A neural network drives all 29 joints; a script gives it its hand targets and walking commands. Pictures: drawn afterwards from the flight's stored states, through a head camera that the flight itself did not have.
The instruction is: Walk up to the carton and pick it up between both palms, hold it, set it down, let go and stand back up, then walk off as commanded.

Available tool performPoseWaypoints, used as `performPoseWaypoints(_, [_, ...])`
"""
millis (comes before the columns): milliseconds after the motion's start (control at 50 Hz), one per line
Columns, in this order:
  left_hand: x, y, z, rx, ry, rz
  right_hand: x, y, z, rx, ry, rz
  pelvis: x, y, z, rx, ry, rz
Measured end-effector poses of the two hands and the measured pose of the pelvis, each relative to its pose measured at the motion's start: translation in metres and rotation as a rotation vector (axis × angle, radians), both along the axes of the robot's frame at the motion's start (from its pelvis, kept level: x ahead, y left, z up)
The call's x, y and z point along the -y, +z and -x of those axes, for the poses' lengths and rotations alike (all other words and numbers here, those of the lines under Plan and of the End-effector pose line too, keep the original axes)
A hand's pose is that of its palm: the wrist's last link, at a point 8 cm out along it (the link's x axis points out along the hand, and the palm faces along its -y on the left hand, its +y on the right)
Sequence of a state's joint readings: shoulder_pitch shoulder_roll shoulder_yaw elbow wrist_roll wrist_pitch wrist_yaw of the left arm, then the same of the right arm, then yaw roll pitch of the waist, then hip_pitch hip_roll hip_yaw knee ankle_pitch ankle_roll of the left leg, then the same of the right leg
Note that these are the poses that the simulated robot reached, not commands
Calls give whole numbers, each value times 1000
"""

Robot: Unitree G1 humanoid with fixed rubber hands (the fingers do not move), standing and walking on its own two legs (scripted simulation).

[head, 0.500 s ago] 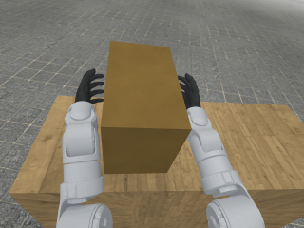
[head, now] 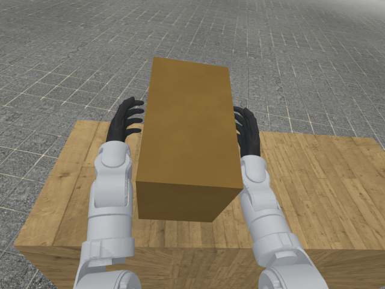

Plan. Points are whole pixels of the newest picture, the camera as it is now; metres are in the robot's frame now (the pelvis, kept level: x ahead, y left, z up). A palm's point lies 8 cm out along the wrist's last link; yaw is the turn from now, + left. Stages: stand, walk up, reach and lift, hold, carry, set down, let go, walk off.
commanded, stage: set down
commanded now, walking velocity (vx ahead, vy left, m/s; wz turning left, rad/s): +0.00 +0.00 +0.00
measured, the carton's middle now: (183, 142) +0.40 +0.00 +0.11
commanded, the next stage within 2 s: none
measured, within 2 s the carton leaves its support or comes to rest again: neither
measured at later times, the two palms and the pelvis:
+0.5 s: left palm (129, 145) +0.37 +0.11 +0.12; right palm (249, 155) +0.36 -0.15 +0.12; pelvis +0.00 +0.00 +0.00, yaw -1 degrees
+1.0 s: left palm (136, 156) +0.39 +0.10 +0.07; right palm (248, 162) +0.37 -0.16 +0.08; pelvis +0.01 +0.00 +0.00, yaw -2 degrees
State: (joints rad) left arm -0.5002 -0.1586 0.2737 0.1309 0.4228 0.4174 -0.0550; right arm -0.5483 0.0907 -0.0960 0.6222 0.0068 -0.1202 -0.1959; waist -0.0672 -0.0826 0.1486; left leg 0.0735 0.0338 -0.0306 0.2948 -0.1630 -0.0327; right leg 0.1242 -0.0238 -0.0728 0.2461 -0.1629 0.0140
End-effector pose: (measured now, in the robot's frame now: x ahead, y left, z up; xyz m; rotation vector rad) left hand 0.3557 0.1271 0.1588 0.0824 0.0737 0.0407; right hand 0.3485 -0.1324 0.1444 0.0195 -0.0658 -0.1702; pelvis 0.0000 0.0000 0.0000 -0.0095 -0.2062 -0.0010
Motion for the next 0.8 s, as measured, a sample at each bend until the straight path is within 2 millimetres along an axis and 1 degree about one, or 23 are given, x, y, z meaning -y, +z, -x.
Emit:
performPoseWaypoints(100, [7,-25,-4,-44,-7,8,7,-22,0,-32,-12,1,3,0,-2,-18,0,0])
performPoseWaypoints(160, [11,-33,-7,-57,-14,17,10,-30,-1,-41,-21,-6,4,1,-3,-49,-2,1])
performPoseWaypoints(260, [16,-31,-13,-46,-22,11,15,-28,-4,-27,-33,-4,4,2,-3,-83,-10,2])
performPoseWaypoints(380, [15,-29,-19,-57,-34,-2,14,-24,-8,-39,-40,12,2,2,-3,-66,-14,0])
performPoseWaypoints(520, [14,-40,-18,-75,-33,17,13,-31,-8,-55,-42,31,2,2,-4,-77,-9,-1])
performPoseWaypoints(680, [22,-58,-21,-114,-40,21,20,-48,-6,-92,-57,21,1,3,-3,-110,-21,-1])
performPoseWaypoints(800, [24,-67,-26,-125,-39,33,22,-52,-11,-105,-58,36,0,3,-3,-138,-33,-3])
